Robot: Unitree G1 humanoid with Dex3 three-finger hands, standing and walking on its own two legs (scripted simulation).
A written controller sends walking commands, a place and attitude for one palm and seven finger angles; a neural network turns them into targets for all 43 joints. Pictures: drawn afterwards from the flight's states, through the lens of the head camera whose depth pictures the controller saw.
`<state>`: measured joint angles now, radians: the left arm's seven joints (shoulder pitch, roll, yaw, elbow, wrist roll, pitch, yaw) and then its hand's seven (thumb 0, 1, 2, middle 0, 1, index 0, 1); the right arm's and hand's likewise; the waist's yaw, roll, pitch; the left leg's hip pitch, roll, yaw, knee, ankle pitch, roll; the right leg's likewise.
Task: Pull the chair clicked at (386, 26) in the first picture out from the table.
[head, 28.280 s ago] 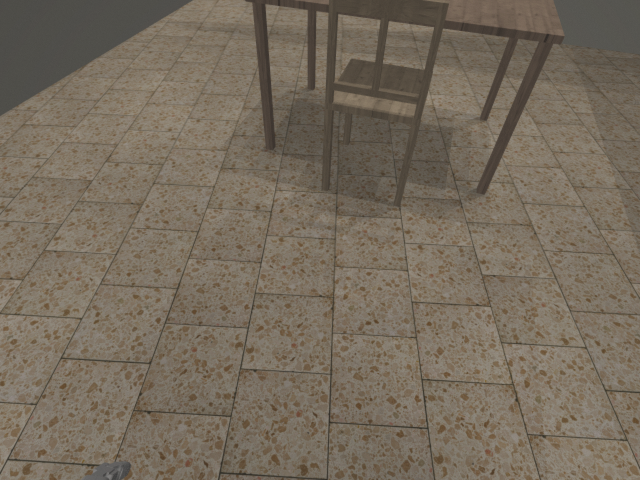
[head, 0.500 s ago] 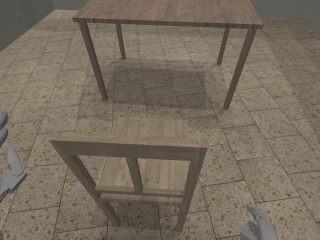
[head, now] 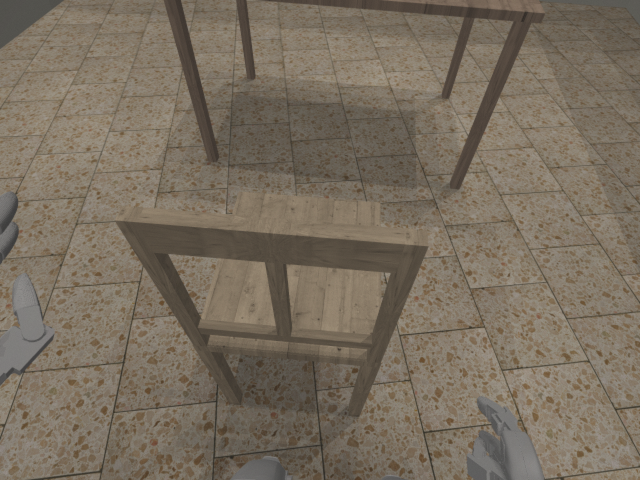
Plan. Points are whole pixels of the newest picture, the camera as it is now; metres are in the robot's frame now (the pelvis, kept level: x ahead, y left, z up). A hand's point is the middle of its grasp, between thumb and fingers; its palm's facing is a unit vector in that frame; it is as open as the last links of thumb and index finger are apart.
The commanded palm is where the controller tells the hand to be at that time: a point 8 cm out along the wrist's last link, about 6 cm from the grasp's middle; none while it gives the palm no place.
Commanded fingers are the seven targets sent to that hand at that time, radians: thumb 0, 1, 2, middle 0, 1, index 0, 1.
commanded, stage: step back with the hand held close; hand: left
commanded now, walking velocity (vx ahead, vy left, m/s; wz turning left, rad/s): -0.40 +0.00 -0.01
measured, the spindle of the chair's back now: (280, 299) +0.39 +0.10 -0.09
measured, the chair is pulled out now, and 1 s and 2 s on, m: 0.80 0.80 0.80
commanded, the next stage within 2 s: stop stepping back and stand still in 0.22 s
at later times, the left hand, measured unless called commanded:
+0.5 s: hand out of the picture +0.10 +0.21 +0.18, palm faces +0.28 -0.78 -0.56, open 7.4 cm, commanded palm +0.05 +0.26 +0.19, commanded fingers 0.00 0.90 0.90 -0.20 -0.30 -0.20 -0.30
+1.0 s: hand out of the picture +0.04 +0.25 +0.19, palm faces +0.46 -0.76 -0.46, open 7.4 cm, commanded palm -0.02 +0.28 +0.19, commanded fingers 0.00 0.90 0.90 -0.20 -0.30 -0.20 -0.30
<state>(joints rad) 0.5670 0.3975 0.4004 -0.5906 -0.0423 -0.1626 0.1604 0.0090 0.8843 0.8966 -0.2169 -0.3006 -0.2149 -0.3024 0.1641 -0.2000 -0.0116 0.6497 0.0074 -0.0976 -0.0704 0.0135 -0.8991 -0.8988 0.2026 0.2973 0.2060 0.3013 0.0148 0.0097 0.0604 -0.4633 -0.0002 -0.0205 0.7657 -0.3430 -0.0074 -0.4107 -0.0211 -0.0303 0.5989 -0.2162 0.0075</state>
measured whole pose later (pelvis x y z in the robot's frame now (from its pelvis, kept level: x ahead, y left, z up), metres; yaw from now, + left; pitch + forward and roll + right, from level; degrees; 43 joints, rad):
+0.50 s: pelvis -0.10 -0.04 +0.01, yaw -3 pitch +2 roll +0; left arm 0.66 0.46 0.42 -0.57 -0.07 -0.17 0.13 0.01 0.88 0.90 -0.22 -0.30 -0.22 -0.30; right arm 0.18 -0.19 0.00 0.64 0.03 -0.07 -0.05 0.01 -0.90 -0.90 0.20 0.30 0.21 0.30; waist 0.00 0.02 0.02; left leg -0.48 0.02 -0.04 0.82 -0.34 -0.02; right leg -0.24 -0.01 -0.04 0.49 -0.28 -0.01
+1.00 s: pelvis -0.15 -0.02 +0.02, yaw +1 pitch -1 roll -1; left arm 0.57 0.41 0.42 -0.46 -0.03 -0.19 0.17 0.01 0.88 0.90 -0.22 -0.30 -0.21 -0.30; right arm 0.25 -0.17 0.02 0.62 0.02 -0.12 -0.07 0.01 -0.90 -0.90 0.20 0.30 0.20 0.30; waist -0.02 0.01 -0.03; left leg -0.24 0.01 0.00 0.51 -0.26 0.02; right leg -0.24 -0.02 -0.05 0.46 -0.23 0.01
